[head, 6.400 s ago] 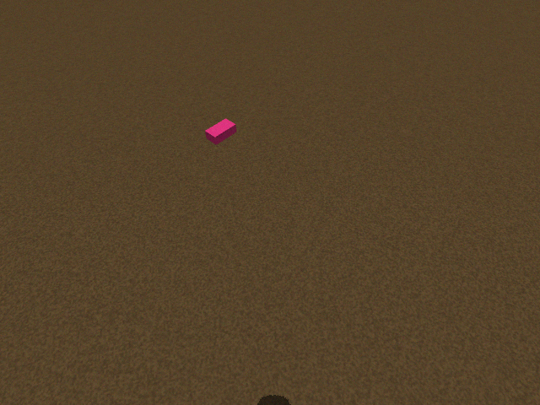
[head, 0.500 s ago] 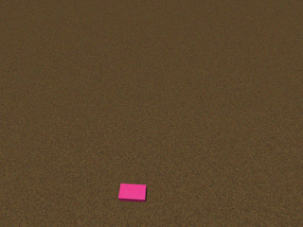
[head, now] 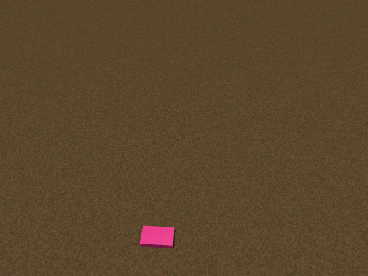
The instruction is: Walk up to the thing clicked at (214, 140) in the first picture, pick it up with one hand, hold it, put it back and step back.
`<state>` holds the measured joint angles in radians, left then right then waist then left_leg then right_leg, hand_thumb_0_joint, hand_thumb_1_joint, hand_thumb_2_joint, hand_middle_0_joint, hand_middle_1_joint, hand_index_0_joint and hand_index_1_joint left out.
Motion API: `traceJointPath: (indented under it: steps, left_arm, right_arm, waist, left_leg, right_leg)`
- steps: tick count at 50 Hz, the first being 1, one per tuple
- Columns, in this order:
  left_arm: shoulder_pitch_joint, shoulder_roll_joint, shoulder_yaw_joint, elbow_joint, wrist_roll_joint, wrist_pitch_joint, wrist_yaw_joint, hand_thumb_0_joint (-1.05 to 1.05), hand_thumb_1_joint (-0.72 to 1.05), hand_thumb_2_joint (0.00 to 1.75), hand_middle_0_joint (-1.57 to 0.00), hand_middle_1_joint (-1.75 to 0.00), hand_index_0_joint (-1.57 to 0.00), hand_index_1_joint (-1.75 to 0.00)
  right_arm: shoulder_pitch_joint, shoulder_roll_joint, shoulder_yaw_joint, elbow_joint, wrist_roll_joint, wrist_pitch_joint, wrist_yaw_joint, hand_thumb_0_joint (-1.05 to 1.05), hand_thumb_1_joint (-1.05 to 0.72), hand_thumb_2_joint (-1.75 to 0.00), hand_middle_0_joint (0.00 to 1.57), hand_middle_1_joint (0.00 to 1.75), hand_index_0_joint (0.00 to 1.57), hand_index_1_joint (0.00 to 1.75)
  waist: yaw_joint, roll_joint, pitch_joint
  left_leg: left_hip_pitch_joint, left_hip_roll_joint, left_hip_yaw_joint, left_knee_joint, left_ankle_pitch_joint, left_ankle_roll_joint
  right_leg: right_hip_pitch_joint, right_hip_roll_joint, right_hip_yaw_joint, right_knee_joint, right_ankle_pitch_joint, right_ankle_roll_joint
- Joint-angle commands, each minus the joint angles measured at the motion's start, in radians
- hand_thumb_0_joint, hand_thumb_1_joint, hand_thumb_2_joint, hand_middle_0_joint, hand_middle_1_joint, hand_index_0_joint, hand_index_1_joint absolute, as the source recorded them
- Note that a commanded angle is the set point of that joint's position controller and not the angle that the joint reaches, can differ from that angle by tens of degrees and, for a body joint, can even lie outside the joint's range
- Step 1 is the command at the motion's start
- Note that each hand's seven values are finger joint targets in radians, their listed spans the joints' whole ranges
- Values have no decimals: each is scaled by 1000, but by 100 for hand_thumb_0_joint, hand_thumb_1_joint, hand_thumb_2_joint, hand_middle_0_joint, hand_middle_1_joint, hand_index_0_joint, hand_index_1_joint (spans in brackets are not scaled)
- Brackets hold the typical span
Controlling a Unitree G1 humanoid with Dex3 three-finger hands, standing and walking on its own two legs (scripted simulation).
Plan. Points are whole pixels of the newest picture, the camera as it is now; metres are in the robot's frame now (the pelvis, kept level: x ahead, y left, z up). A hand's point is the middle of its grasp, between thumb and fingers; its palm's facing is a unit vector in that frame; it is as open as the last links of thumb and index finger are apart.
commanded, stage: stand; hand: left
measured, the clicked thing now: (157, 236) +0.42 +0.15 -0.75
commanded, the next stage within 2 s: none
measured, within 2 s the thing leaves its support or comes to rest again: neither
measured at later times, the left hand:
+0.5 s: hand out of the picture +0.07 +0.25 -0.16, palm faces -0.02 -0.94 -0.34, open 7.4 cm
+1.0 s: hand out of the picture +0.08 +0.24 -0.15, palm faces -0.03 -0.94 -0.35, open 7.4 cm
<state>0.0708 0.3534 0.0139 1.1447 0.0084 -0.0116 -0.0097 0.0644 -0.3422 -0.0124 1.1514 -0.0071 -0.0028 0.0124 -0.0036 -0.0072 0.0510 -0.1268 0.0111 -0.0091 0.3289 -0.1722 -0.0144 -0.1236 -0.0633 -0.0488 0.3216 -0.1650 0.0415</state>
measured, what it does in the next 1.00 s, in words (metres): stands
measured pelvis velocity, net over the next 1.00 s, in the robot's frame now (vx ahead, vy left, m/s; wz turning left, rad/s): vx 0.00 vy -0.01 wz -0.01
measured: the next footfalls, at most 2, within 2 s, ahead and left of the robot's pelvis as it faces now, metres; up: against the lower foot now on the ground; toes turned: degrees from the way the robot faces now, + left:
none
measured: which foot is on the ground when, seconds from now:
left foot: down 0.00-1.00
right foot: down 0.00-1.00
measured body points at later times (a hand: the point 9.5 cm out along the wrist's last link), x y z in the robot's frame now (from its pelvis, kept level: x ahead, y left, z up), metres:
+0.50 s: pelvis +0.00 -0.01 +0.00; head +0.01 -0.01 +0.45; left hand +0.07 +0.30 -0.13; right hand +0.08 -0.31 -0.13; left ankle +0.01 +0.13 -0.75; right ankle +0.01 -0.14 -0.75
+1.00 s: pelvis +0.00 -0.01 +0.00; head +0.01 -0.02 +0.45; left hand +0.08 +0.29 -0.13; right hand +0.07 -0.31 -0.14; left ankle +0.01 +0.13 -0.75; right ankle +0.01 -0.14 -0.75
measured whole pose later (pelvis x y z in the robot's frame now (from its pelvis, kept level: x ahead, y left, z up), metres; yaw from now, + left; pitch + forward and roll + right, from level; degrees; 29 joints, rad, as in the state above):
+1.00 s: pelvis +0.00 -0.01 +0.00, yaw +0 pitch -2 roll +0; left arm 0.11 0.35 0.00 1.14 0.01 -0.01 -0.01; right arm 0.10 -0.35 0.00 1.15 -0.01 0.00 0.01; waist 0.00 0.01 0.05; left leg -0.11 0.03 -0.01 0.32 -0.17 -0.03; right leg -0.12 -0.05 -0.05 0.33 -0.18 0.02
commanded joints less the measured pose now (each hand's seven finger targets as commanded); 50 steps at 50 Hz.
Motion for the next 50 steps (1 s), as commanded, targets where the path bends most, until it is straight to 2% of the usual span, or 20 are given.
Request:
traceJointPath:
  steps: [1,7,10,14,17,18,20,25,36,38,45,50]
  left_arm:
    - [-35,213,35,-58,1,-20,16,0,90,90,-20,-30,-20,-30]
    - [-20,211,32,-62,1,-23,16,0,90,90,-20,-30,-20,-30]
    - [-32,217,33,-63,0,-21,16,0,90,90,-20,-30,-20,-30]
    - [-16,212,30,-59,2,-20,16,0,90,90,-20,-30,-20,-30]
    - [-19,221,31,-60,1,-21,16,0,90,90,-20,-30,-20,-30]
    - [-11,215,30,-64,2,-21,15,0,90,90,-20,-30,-20,-30]
    - [-12,218,30,-63,2,-22,16,0,90,90,-20,-30,-20,-30]
    - [-9,216,27,-64,0,-22,16,0,90,90,-20,-30,-20,-30]
    - [4,214,26,-63,-1,-16,13,0,90,90,-20,-30,-20,-30]
    - [-8,219,29,-66,2,-15,14,0,90,90,-20,-30,-20,-30]
    - [0,215,25,-67,1,-19,14,0,90,90,-20,-30,-20,-30]
    - [-6,221,27,-66,-3,-19,14,0,90,90,-20,-30,-20,-30]
  right_arm:
    - [-46,-215,-35,-64,-1,-26,-15,0,-90,-90,20,30,20,30]
    - [-47,-219,-35,-65,0,-27,-15,0,-90,-90,20,30,20,30]
    - [-33,-217,-33,-62,-1,-25,-16,0,-90,-90,20,30,20,30]
    - [-45,-220,-34,-64,-2,-20,-13,0,-90,-90,20,30,20,30]
    - [-29,-218,-31,-61,-1,-22,-13,0,-90,-90,20,30,20,30]
    - [-36,-219,-31,-64,-2,-23,-12,0,-90,-90,20,30,20,30]
    - [-34,-216,-30,-62,-1,-23,-12,0,-90,-90,20,30,20,30]
    - [-24,-221,-31,-58,-2,-22,-13,0,-90,-90,20,30,20,30]
    - [-20,-222,-26,-56,-2,-23,-14,0,-90,-90,20,30,20,30]
    - [-9,-226,-26,-58,-2,-23,-15,0,-90,-90,20,30,20,30]
    - [-12,-224,-25,-63,-1,-24,-15,0,-90,-90,20,30,20,30]
    - [0,-221,-21,-61,-1,-24,-16,0,-90,-90,20,30,20,30]
  waist:
    - [1,11,-98]
    - [4,16,-118]
    - [-4,1,-96]
    - [4,-2,-74]
    - [-3,6,-76]
    - [5,10,-82]
    - [3,0,-87]
    - [1,8,-93]
    - [9,18,-64]
    - [3,13,-80]
    - [7,3,-87]
    - [3,2,-77]
  left_leg:
    - [3,117,-84,-61,158,16]
    - [29,122,-76,-46,197,24]
    - [9,119,-76,-57,143,20]
    - [-4,116,-80,-63,98,21]
    - [-5,113,-78,-65,87,21]
    - [1,116,-80,-64,92,20]
    - [13,119,-82,-59,125,19]
    - [8,120,-79,-56,131,20]
    - [-4,116,-78,-72,94,14]
    - [-8,118,-77,-69,81,19]
    - [18,122,-74,-55,147,19]
    - [12,120,-71,-59,139,17]
  right_leg:
    - [46,-83,76,-46,83,-42]
    - [50,-88,76,-44,137,-44]
    - [44,-87,80,-50,94,-45]
    - [26,-81,76,-66,33,-42]
    - [31,-86,86,-68,43,-44]
    - [27,-85,82,-64,43,-44]
    - [28,-86,84,-57,67,-46]
    - [41,-86,84,-61,82,-48]
    - [18,-78,83,-61,29,-49]
    - [34,-81,85,-58,35,-52]
    - [27,-81,82,-49,89,-49]
    - [27,-84,89,-51,98,-51]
